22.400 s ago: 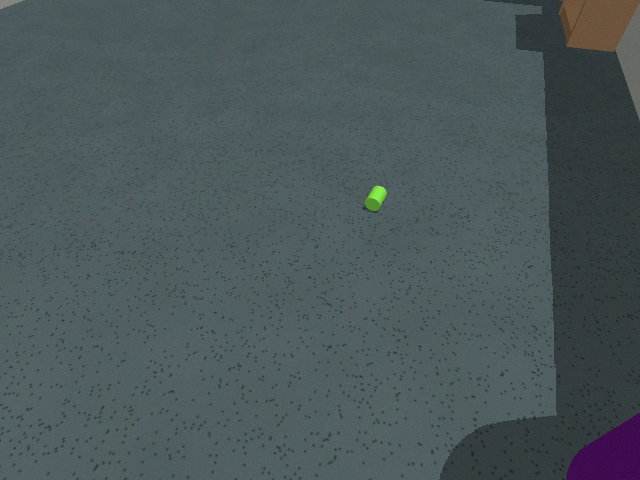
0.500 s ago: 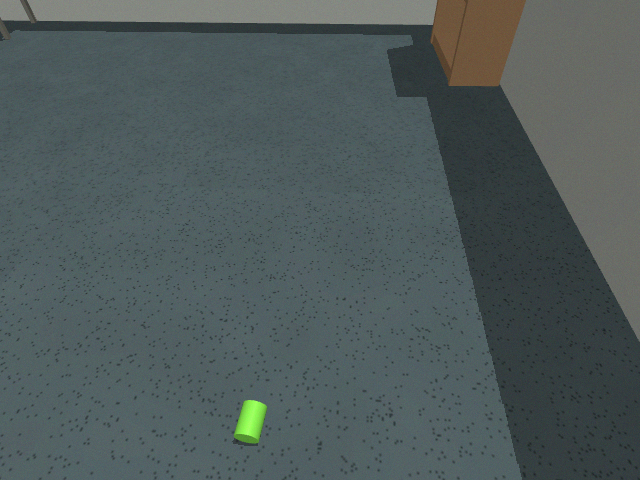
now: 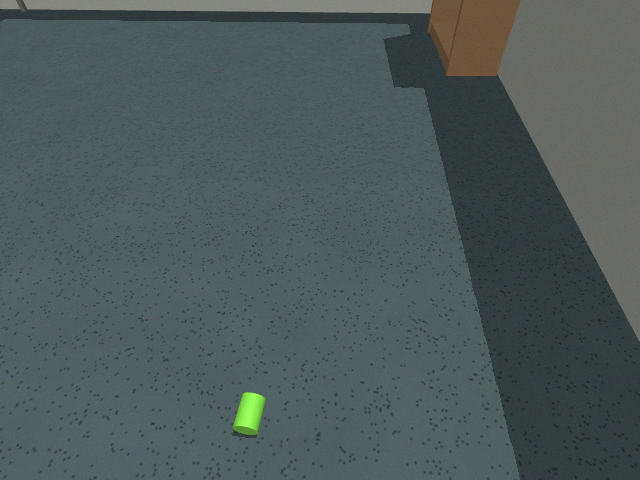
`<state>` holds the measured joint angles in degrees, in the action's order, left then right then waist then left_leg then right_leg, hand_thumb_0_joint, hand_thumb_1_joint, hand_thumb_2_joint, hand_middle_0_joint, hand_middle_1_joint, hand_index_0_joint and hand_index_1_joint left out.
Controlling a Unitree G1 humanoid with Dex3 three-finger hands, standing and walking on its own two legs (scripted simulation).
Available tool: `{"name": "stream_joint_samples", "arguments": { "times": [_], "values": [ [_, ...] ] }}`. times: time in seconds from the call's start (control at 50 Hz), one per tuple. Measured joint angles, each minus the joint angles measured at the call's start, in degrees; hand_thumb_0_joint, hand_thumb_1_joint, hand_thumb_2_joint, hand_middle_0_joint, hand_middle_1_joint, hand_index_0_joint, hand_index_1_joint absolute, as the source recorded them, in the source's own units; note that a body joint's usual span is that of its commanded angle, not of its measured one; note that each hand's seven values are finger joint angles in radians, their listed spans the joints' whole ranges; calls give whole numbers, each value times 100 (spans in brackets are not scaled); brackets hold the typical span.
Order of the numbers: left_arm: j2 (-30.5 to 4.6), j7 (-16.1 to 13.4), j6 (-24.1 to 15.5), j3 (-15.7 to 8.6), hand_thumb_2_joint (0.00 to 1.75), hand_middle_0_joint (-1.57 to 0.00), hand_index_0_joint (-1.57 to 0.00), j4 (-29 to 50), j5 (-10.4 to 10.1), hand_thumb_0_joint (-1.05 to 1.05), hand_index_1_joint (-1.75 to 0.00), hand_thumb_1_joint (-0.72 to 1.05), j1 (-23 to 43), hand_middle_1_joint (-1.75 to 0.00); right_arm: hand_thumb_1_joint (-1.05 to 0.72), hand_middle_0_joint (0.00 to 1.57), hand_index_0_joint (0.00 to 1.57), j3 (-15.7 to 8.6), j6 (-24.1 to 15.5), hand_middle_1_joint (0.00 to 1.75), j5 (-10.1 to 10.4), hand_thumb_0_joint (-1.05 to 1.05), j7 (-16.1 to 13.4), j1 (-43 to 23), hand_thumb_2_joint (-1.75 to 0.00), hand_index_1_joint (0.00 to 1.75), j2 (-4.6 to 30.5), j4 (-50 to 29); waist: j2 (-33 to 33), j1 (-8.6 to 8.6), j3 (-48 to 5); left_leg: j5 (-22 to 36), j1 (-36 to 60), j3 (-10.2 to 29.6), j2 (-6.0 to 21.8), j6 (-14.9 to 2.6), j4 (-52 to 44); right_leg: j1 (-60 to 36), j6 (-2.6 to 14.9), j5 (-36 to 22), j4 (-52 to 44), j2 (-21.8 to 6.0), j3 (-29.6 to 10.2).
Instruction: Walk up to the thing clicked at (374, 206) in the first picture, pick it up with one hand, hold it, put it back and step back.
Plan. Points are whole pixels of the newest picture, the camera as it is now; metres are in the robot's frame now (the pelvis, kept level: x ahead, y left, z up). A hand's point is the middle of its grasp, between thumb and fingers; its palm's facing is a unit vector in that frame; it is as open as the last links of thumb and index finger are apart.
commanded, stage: stand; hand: left
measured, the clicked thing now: (249, 413) +0.47 +0.25 -0.74
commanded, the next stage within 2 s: none
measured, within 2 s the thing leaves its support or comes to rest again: neither
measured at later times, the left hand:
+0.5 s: hand out of the picture +0.05 +0.25 -0.16, palm faces -0.02 -0.94 -0.34, open 7.4 cm
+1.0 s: hand out of the picture +0.07 +0.25 -0.16, palm faces -0.03 -0.94 -0.34, open 7.4 cm
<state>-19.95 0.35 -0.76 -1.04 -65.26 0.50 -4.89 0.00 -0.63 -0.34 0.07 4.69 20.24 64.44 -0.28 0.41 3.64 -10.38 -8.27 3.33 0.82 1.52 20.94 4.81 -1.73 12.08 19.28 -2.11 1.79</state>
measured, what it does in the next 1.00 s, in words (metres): stands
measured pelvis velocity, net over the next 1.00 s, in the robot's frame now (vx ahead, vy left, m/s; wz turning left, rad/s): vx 0.00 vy -0.01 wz -0.01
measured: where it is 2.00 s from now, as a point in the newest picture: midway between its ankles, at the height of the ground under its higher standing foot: outside the picture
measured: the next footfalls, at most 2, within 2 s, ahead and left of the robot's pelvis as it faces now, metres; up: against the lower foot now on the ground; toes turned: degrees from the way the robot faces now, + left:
none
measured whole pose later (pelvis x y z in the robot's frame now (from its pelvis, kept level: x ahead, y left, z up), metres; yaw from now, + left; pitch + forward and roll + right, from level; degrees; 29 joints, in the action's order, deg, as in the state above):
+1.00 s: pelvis +0.00 -0.01 +0.00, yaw -1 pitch -2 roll +0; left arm -20.2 0.6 -0.7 -0.3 -65.0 0.5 -6.2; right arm 0.5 -0.6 -0.5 0.4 5.8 20.5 65.3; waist -0.5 0.3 2.8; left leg -9.4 -8.5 3.0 1.5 2.1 19.4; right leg 6.0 -1.1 11.7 19.2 -1.5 1.4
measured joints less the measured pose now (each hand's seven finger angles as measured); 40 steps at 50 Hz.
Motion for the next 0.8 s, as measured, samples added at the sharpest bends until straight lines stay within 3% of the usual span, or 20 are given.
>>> {"name": "stream_joint_samples", "arguments": {
  "times": [0.8],
  "values": [
    [-28, 40, 9, 65, 90, -20, -20, 0, 6, 1, -30, 90, -190, -30, -90, 20, 20, 33, 5, 30, -18, 0, 43, 176, -89, 30, 26, 148, -21, -16, -52, 138, -70, -38, 49, 49, -152, 168, 53, -73, 9, 44, -43]
  ]
}}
